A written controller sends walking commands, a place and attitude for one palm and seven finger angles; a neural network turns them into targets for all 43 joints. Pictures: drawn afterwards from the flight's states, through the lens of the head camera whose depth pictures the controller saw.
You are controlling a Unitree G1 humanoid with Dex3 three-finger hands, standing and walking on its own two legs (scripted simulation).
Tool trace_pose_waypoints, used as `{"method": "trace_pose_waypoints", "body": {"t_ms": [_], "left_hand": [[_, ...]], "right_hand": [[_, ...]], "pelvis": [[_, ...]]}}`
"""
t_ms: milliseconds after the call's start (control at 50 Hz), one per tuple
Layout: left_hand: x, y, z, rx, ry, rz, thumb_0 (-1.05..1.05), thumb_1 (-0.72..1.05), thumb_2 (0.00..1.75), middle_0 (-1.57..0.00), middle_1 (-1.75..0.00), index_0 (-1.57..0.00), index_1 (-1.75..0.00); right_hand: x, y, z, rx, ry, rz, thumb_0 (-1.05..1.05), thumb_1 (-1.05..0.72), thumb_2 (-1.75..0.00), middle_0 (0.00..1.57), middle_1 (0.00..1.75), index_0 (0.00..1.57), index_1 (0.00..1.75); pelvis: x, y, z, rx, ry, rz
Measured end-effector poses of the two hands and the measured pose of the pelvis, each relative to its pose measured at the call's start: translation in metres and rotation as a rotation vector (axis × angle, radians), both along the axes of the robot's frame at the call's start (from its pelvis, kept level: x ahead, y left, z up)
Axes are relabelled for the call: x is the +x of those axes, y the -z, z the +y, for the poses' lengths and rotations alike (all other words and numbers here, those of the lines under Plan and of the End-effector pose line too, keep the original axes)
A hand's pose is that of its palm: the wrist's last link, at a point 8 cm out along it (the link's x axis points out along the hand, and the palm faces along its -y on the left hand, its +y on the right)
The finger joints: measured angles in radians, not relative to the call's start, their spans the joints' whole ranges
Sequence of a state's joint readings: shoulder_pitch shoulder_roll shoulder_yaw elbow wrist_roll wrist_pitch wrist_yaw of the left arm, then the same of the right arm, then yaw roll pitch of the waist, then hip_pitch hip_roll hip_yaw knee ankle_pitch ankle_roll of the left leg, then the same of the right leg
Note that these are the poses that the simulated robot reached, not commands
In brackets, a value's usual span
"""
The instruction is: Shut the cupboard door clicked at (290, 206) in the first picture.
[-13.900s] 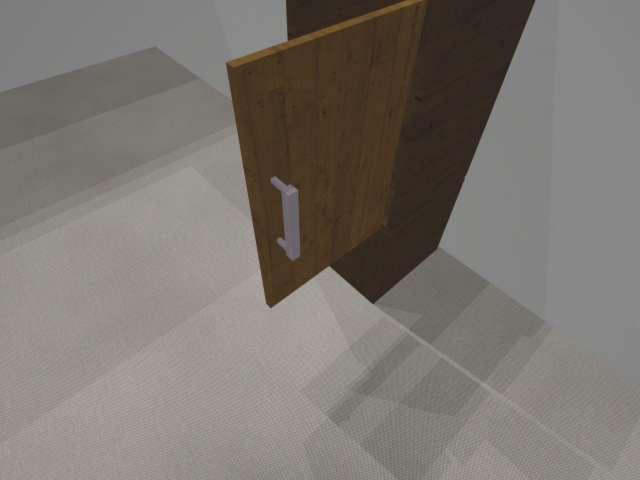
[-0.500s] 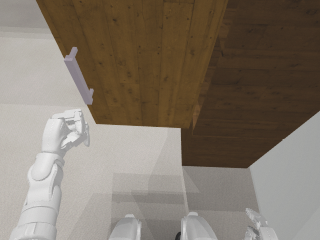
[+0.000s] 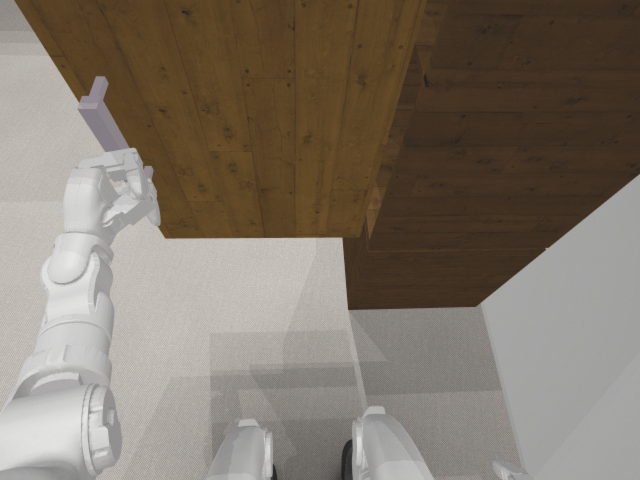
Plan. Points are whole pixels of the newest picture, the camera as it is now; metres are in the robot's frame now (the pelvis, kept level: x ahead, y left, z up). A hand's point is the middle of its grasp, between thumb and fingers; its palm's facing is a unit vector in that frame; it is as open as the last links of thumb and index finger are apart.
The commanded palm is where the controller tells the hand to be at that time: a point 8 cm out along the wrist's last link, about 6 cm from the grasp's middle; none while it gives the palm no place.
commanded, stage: bring the fist close to the handle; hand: left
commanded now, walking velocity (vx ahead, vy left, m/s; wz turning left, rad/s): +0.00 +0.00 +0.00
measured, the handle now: (124, 145) +0.53 +0.25 +0.05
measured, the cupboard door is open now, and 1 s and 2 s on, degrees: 90 84 71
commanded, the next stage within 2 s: push the door shut along its arc in 0.26 s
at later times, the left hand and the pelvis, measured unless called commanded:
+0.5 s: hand (139, 205) +0.44 +0.21 +0.05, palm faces -0.02 -1.00 -0.02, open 3.1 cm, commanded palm +0.42 +0.26 +0.05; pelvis +0.00 +0.00 +0.00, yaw +0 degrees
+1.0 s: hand (145, 166) +0.49 +0.21 +0.06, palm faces -0.13 -0.99 -0.04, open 3.1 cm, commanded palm +0.50 +0.24 +0.05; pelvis -0.01 +0.00 -0.01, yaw +0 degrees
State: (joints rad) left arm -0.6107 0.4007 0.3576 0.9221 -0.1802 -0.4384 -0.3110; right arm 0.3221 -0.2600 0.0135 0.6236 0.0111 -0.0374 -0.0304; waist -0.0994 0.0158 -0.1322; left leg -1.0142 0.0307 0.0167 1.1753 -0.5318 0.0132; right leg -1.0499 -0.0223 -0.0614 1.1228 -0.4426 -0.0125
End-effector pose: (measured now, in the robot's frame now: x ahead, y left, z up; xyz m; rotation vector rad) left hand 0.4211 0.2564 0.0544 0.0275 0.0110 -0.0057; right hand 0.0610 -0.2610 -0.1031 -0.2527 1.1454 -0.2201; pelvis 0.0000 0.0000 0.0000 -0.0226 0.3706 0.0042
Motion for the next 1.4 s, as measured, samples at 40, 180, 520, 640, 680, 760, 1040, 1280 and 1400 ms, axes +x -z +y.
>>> {"method": "trace_pose_waypoints", "body": {"t_ms": [40, 180, 520, 640, 680, 760, 1040, 1280, 1400], "left_hand": [[-0.001, 0.003, -0.001, -0.001, 0.000, 0.009, 0.01, 0.90, 0.90, -1.30, -1.50, -1.29, -1.50], [-0.006, 0.008, 0.007, 0.000, -0.031, 0.009, 0.02, 0.90, 0.90, -1.30, -1.50, -1.29, -1.50], [-0.003, 0.005, 0.010, -0.004, 0.020, 0.008, 0.02, 0.90, 0.90, -1.30, -1.50, -1.30, -1.50], [0.018, -0.002, 0.007, -0.002, 0.061, -0.005, 0.02, 0.89, 0.90, -1.30, -1.50, -1.30, -1.50], [0.024, -0.002, 0.007, 0.000, 0.073, 0.000, 0.02, 0.89, 0.90, -1.30, -1.50, -1.30, -1.50], [0.030, -0.003, 0.009, 0.001, 0.084, 0.007, 0.02, 0.90, 0.90, -1.30, -1.50, -1.31, -1.50], [0.062, -0.003, 0.011, 0.014, 0.146, 0.028, 0.02, 0.90, 0.90, -1.30, -1.50, -1.33, -1.50], [0.096, -0.003, -0.006, 0.013, 0.222, 0.038, 0.02, 0.90, 0.90, -1.30, -1.50, -1.30, -1.50], [0.114, -0.002, -0.014, 0.003, 0.234, 0.050, 0.02, 0.90, 0.90, -1.30, -1.50, -1.30, -1.50]], "right_hand": [[-0.005, -0.001, 0.000, 0.002, 0.009, 0.013, 0.01, -0.90, -0.90, 0.20, 0.30, 0.20, 0.30], [-0.010, -0.004, -0.001, -0.008, 0.016, 0.036, 0.01, -0.90, -0.90, 0.20, 0.30, 0.20, 0.30], [0.019, -0.008, 0.002, -0.022, -0.034, -0.027, 0.01, -0.90, -0.90, 0.20, 0.30, 0.20, 0.30], [0.015, -0.004, 0.002, -0.029, -0.026, -0.020, 0.01, -0.90, -0.90, 0.20, 0.30, 0.20, 0.30], [0.010, -0.002, 0.002, -0.029, -0.019, -0.008, 0.01, -0.90, -0.90, 0.20, 0.30, 0.20, 0.30], [-0.006, 0.001, 0.002, -0.025, -0.003, 0.033, 0.01, -0.90, -0.90, 0.20, 0.30, 0.20, 0.30], [-0.058, 0.004, -0.003, -0.062, 0.039, 0.174, 0.01, -0.90, -0.90, 0.20, 0.30, 0.20, 0.30], [-0.080, 0.003, 0.002, -0.085, 0.074, 0.214, 0.01, -0.90, -0.90, 0.20, 0.30, 0.20, 0.30], [-0.088, 0.006, 0.011, -0.075, 0.093, 0.230, 0.01, -0.90, -0.90, 0.20, 0.30, 0.20, 0.30]], "pelvis": [[0.000, -0.001, 0.000, 0.001, 0.004, 0.000], [0.001, -0.002, 0.000, 0.000, 0.005, -0.002], [0.000, -0.002, 0.002, -0.012, -0.012, -0.008], [-0.003, 0.003, 0.003, -0.016, -0.011, 0.007], [-0.003, 0.005, 0.003, -0.017, -0.010, 0.014], [-0.004, 0.006, 0.004, -0.018, -0.007, 0.024], [-0.013, 0.016, 0.005, -0.037, -0.016, 0.067], [-0.015, 0.024, 0.011, -0.052, -0.007, 0.107], [-0.014, 0.028, 0.013, -0.055, -0.002, 0.124]]}}
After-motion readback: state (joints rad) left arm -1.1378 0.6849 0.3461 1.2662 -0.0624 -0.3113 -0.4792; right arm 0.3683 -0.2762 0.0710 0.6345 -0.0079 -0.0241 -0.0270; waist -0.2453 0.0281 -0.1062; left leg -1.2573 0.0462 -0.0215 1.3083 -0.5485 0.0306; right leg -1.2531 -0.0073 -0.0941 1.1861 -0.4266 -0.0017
